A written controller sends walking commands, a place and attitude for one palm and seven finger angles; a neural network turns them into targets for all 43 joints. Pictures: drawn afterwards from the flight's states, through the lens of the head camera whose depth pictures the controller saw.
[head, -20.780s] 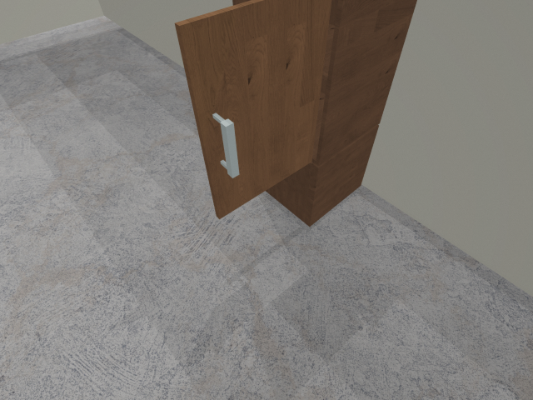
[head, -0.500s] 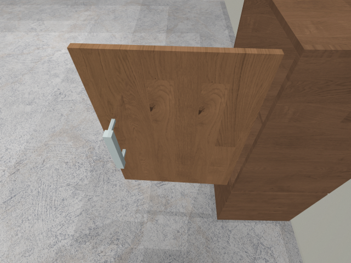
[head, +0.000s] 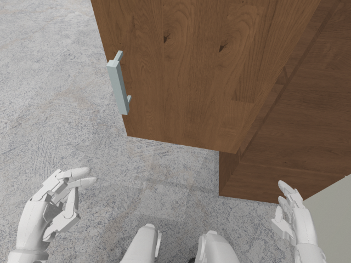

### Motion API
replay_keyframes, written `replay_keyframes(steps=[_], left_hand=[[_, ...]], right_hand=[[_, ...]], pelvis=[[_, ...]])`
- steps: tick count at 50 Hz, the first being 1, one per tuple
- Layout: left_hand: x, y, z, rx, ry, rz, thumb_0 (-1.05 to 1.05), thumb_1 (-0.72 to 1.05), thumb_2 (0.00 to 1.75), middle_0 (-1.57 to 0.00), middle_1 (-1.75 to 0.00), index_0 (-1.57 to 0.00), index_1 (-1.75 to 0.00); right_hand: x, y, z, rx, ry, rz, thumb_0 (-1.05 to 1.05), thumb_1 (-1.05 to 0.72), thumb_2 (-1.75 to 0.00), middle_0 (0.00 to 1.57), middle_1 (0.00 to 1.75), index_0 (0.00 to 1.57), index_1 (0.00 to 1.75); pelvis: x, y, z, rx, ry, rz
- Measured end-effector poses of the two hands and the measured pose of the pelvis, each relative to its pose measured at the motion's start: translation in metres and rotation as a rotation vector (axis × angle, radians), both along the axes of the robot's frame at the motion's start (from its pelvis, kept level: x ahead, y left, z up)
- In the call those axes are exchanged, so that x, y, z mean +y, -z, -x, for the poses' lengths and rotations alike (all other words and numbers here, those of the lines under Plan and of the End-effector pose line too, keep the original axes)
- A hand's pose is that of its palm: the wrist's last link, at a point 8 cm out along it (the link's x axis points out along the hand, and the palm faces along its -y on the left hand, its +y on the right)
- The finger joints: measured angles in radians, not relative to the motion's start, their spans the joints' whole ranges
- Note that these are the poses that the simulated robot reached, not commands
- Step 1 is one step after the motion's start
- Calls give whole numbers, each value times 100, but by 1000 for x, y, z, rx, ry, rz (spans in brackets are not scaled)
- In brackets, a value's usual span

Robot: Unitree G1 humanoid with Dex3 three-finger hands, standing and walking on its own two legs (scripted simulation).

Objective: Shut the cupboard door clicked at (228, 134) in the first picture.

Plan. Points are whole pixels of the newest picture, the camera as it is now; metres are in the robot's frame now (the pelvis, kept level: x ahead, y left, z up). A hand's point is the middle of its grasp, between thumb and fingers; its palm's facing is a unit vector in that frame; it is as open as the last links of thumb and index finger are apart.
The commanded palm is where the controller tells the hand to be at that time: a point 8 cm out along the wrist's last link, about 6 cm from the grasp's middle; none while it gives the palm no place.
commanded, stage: raise the hand and make a fist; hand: left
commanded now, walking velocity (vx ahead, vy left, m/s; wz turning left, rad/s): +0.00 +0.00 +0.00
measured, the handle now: (122, 84) +0.52 +0.21 +0.07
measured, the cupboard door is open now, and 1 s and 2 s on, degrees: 88 88 88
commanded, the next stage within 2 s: bring the fist close to the handle in 1.38 s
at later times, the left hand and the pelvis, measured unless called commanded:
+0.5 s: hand (82, 190) +0.23 +0.22 +0.06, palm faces -0.11 -0.99 -0.02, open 3.4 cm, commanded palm +0.21 +0.28 +0.07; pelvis +0.01 +0.05 +0.01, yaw -1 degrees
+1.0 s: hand (84, 170) +0.26 +0.21 +0.09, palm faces -0.05 -1.00 -0.05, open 3.1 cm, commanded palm +0.24 +0.27 +0.08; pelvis +0.04 +0.03 +0.02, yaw -1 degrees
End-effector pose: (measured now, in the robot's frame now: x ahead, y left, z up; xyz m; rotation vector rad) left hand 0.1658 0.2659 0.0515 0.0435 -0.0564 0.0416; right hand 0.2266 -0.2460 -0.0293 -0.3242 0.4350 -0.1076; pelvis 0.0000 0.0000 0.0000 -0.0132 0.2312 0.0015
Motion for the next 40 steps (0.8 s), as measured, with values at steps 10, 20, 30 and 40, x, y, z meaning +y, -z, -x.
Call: replay_keyframes(steps=[10,20,30,40], left_hand=[[-19,-3,-58,178,218,38,2,90,90,-70,-85,-71,-85],[20,-21,-46,69,34,-8,2,90,90,-88,-105,-88,-105],[8,-17,-60,114,130,8,2,90,90,-107,-125,-107,-125],[7,-24,-67,127,101,0,2,90,90,-123,-143,-124,-143]], right_hand=[[58,38,68,193,103,-177,2,-90,-90,20,30,21,30],[53,34,77,269,90,-75,2,-90,-90,20,30,20,30],[58,10,21,146,58,-48,2,-91,-90,20,30,20,30],[70,7,-2,153,-7,-93,2,-90,-90,20,30,20,30]], pelvis=[[25,-8,3,9,22,14],[46,-11,-10,41,17,25],[52,-12,-21,51,15,34],[43,-17,-32,57,2,35]])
